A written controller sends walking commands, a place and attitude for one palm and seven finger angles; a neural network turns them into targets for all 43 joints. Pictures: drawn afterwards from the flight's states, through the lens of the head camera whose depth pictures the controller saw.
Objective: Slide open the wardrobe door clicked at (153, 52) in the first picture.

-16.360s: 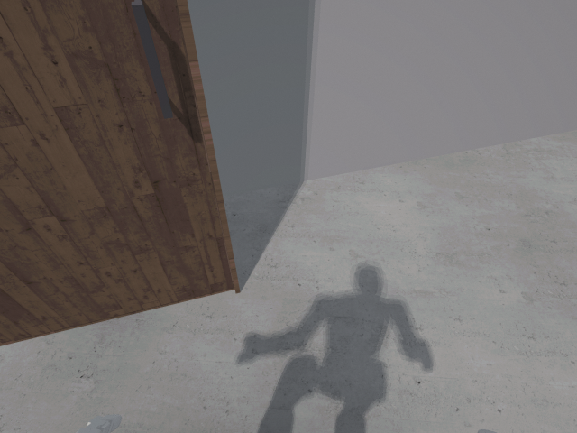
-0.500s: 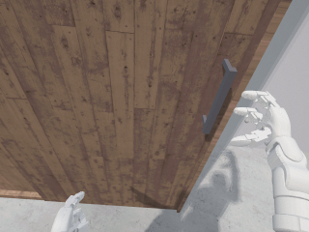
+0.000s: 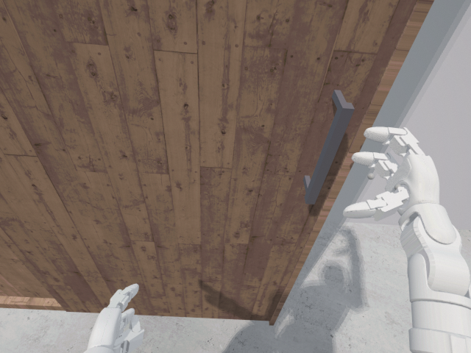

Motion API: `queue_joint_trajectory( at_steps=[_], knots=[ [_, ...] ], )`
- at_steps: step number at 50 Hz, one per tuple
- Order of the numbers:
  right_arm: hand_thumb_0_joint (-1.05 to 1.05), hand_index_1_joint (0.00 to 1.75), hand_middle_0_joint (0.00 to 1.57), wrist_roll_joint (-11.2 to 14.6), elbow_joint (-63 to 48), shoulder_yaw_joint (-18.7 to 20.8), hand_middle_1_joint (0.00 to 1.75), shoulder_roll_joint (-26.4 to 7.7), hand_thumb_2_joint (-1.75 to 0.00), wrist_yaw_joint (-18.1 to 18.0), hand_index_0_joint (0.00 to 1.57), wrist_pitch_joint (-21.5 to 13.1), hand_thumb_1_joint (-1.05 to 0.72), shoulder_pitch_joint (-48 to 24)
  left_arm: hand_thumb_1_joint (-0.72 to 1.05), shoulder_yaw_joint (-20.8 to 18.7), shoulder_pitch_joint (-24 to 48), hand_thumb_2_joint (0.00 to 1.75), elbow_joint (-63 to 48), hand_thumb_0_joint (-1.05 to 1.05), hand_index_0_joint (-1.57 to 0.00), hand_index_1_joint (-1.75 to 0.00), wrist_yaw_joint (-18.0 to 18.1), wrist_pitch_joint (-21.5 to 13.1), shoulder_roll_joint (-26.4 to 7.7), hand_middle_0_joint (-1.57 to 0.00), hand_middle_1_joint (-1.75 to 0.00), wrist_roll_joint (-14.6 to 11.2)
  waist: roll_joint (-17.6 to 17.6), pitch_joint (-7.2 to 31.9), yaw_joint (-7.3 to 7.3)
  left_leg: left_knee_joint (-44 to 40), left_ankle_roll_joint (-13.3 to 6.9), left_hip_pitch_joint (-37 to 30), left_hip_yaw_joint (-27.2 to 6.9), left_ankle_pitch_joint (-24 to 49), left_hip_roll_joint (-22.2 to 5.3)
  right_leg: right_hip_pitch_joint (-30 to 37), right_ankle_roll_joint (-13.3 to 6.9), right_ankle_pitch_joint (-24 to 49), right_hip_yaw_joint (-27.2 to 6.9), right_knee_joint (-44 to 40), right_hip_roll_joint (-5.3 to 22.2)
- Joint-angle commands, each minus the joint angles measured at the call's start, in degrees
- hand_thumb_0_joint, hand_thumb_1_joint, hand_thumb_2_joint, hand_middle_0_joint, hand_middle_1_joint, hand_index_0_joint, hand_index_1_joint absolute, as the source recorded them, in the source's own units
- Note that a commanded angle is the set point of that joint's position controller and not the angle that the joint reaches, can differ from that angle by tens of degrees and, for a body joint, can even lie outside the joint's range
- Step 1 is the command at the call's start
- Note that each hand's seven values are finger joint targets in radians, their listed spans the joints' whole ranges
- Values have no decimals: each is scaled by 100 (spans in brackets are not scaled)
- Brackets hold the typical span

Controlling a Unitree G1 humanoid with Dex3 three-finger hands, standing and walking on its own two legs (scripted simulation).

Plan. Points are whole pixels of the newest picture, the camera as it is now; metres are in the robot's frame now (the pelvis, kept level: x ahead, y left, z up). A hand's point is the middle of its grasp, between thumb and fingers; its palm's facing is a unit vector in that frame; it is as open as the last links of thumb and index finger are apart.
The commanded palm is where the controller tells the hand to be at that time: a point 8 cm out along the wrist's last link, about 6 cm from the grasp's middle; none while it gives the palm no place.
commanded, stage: move the hooked fingers beside the handle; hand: right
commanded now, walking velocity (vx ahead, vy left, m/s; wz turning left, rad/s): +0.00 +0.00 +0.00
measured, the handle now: (322, 152) +0.40 -0.12 +0.18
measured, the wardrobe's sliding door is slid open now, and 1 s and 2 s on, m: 0.00 0.00 0.00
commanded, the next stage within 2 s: none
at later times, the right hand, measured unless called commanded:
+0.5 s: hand (365, 175) +0.35 -0.18 +0.18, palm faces +0.01 +1.00 -0.03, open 14.0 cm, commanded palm +0.31 -0.22 +0.18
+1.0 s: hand (361, 188) +0.34 -0.17 +0.16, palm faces +0.01 +1.00 -0.02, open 14.0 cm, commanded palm +0.32 -0.23 +0.19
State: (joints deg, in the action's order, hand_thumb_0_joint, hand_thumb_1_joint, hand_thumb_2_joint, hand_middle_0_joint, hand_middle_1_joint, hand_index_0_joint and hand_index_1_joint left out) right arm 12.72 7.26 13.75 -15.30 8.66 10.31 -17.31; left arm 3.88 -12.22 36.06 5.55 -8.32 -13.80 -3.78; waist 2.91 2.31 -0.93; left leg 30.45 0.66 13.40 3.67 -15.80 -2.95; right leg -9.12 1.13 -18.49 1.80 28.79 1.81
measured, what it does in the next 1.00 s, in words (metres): stands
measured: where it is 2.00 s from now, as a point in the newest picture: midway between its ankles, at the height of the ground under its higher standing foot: outside the picture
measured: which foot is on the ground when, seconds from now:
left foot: down 0.00-1.00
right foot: down 0.00-1.00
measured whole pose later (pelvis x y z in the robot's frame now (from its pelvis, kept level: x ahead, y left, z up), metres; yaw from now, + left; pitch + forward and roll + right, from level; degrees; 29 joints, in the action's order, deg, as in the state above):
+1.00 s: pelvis -0.01 +0.00 +0.00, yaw +0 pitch -1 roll +0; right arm 13.3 8.2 12.6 -15.0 9.7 13.1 -16.4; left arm 3.4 -11.7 35.7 6.0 -7.5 -14.7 -4.0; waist 3.1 1.7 -0.5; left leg 30.4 0.7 14.4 3.8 -15.2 -3.1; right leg -10.3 1.0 -18.1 1.6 29.2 1.7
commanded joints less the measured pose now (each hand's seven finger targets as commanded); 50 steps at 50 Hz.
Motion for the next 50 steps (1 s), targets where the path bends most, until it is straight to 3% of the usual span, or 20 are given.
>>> queue_joint_trajectory(
  at_steps=[1, 5, 6, 7, 10, 12, 15, 21, 24, 26, 27, 28, 31, 34, 38, 40, 44, 46, 47, 50],
  knots=[
    [0, 120, 30, 88, -457, 141, 120, -955, -30, 120, 30, -111, 50, -2363, 90, -225, 696, 90, -808, 0, -20, -30, 130, -266, -653, -20, -30, -57, -128, 564, 97, -433, -156, -193, 32, 1290, 131, -29, -212, 1217, -129, -417, -111],
    [0, 120, 30, 129, -256, -18, 120, -769, -30, 256, 30, 280, 50, -2195, 90, -274, 660, 90, -896, 0, -20, -30, 131, -160, -708, -20, -30, -86, -350, 730, 100, -439, -139, -213, 49, 1287, 117, -79, -243, 1217, -128, -359, -142],
    [0, 120, 30, 136, -384, 248, 120, -1042, -30, 235, 30, 249, 50, -2206, 90, -307, 634, 90, -916, 0, -20, -30, 129, -154, -729, -20, -30, -65, -423, 1028, 50, -381, -145, -355, 42, 1417, 115, -25, -242, 1359, -143, -312, -143],
    [0, 120, 30, 155, -543, 297, 120, -1082, -30, 233, 30, 173, 50, -2119, 90, -311, 638, 90, -947, 0, -20, -30, 121, -146, -746, -20, -30, -47, -551, 1194, 36, -348, -135, -457, 49, 1562, 125, 43, -248, 1504, -138, -289, -122],
    [0, 120, 30, 191, -1474, 680, 120, -1481, -30, 138, 30, -307, 50, -2530, 90, -307, 700, 90, -1057, 0, -20, -30, 99, -233, -645, -20, -30, 1, -309, 1920, -49, -215, -145, -869, -10, 2036, 104, 327, -244, 1944, -120, -240, -142],
    [0, 120, 30, 151, -1771, 838, 120, -1715, -30, 37, 30, -620, 50, -2676, 90, -301, 668, 90, -996, 0, -20, -30, 97, -304, -623, -20, -30, 34, -199, 1958, -54, -185, -149, -912, -14, 2186, 116, 442, -232, 2154, -129, -232, -100],
    [0, 120, 30, 84, -1456, 564, 120, -1427, -30, 13, 30, -679, 50, -2651, 90, -277, 648, 90, -872, 0, -20, -30, 98, -360, -595, -20, -30, 6, 159, 1452, 18, -264, -172, -671, -2, 2063, 129, 391, -209, 2037, -96, -308, -99],
    [0, 120, 30, 149, -364, 99, 120, -786, -30, 220, 30, 186, 50, -1713, 90, -302, 636, 90, -874, 0, -20, -30, 86, -211, -695, -20, -30, -87, -335, 700, 14, -382, -153, -347, 92, 1639, 141, -57, -213, 1502, -104, -392, -107],
    [0, 120, 30, 215, -810, 235, 120, -812, -30, 226, 30, 308, 50, -1562, 90, -334, 702, 90, -1018, 0, -20, -30, 54, -157, -703, -20, -30, -64, -673, 1056, -45, -320, -126, -512, 97, 1856, 131, 18, -244, 1674, -95, -315, -120],
    [0, 120, 30, 187, -1437, 266, 120, -896, -30, 146, 30, 127, 50, -1910, 90, -327, 765, 90, -1093, 0, -20, -30, 45, -177, -650, -20, -30, -31, -554, 1403, -27, -265, -121, -603, 63, 1961, 117, 180, -245, 1801, -84, -270, -134],
    [0, 120, 30, 173, -1644, 580, 120, -1292, -30, 41, 30, -22, 50, -1960, 90, -333, 774, 90, -1082, 0, -20, -30, 49, -186, -663, -20, -30, -14, -554, 1438, -75, -259, -121, -665, 33, 1912, 123, 188, -239, 1803, -92, -256, -107],
    [0, 120, 30, 126, -2007, 503, 120, -1269, -30, -15, 30, -185, 50, -2313, 90, -302, 816, 90, -1115, 0, -20, -30, 44, -222, -617, -20, -30, 17, -268, 1633, -63, -226, -142, -695, 10, 1903, 111, 318, -235, 1873, -114, -286, -131],
    [0, 120, 30, 53, -2216, 714, 120, -1526, -30, -179, 30, -553, 50, -2457, 90, -287, 767, 90, -1018, 0, -20, -30, 56, -311, -556, -20, -30, 48, -79, 1737, -53, -200, -151, -806, -14, 2064, 124, 443, -223, 2058, -90, -267, -117],
    [0, 120, 30, 34, -1673, 519, 120, -1294, -30, -114, 30, -490, 50, -2211, 90, -250, 779, 90, -912, 0, -20, -30, 83, -298, -550, -20, -30, 24, -35, 1274, -4, -294, -157, -660, 3, 1928, 126, 322, -222, 1863, -68, -330, -105],
    [0, 120, 30, 154, -428, 120, 120, -837, -30, 206, 30, 119, 50, -1833, 90, -230, 759, 90, -821, 0, -20, -30, 130, -194, -652, -20, -30, -77, -214, 405, 73, -513, -146, -210, 20, 1293, 138, -70, -234, 1171, -86, -421, -122],
    [0, 120, 30, 197, -169, 4, 120, -770, -30, 331, 30, 385, 50, -1801, 90, -238, 737, 90, -855, 0, -20, -30, 142, -137, -707, -20, -30, -107, -340, 350, 87, -551, -127, -105, 28, 1083, 138, -197, -247, 986, -107, -398, -147],
    [0, 120, 30, 217, -912, 88, 120, -882, -30, 307, 30, 200, 50, -2305, 90, -289, 787, 90, -1035, 0, -20, -30, 119, -157, -685, -20, -30, -66, -458, 1153, 79, -406, -130, -306, 33, 1218, 121, 97, -259, 1235, -159, -293, -156],
    [0, 120, 30, 218, -1609, 516, 120, -1346, -30, 164, 30, -179, 50, -2607, 90, -298, 817, 90, -1094, 0, -20, -30, 106, -240, -638, -20, -30, -6, -276, 1755, -28, -295, -144, -623, -10, 1550, 110, 329, -246, 1576, -166, -245, -154],
    [0, 120, 30, 184, -1868, 719, 120, -1680, -30, 54, 30, -399, 50, -2757, 90, -278, 807, 90, -1048, 0, -20, -30, 107, -257, -649, -20, -30, 20, -188, 1855, -35, -270, -143, -700, -27, 1570, 115, 385, -231, 1658, -176, -250, -133],
    [0, 120, 30, 114, -1864, 727, 120, -1592, -30, -100, 30, -758, 50, -2722, 90, -254, 753, 90, -967, 0, -20, -30, 94, -353, -553, -20, -30, 39, -11, 1880, -37, -233, -161, -822, -29, 1903, 129, 470, -222, 1984, -144, -285, -113]
  ],
)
